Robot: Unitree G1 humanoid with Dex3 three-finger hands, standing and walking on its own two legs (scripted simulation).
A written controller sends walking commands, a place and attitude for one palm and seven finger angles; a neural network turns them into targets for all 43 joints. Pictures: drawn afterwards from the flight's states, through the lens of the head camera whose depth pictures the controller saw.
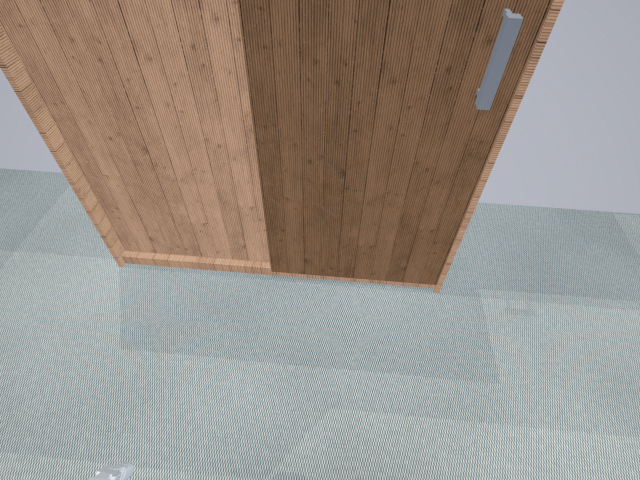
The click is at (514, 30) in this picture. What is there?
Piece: wardrobe's sliding door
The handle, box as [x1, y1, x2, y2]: [475, 9, 523, 109]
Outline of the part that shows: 509,9 504,9 502,15 504,18 481,86 479,89 477,89 476,92 477,98 475,104 477,109 489,109 523,18 519,14 512,13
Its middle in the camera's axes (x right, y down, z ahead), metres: +0.37 -0.38 +0.82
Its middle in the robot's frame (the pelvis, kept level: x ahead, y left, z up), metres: +0.90 -0.31 +0.13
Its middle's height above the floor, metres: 0.90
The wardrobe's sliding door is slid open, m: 0.00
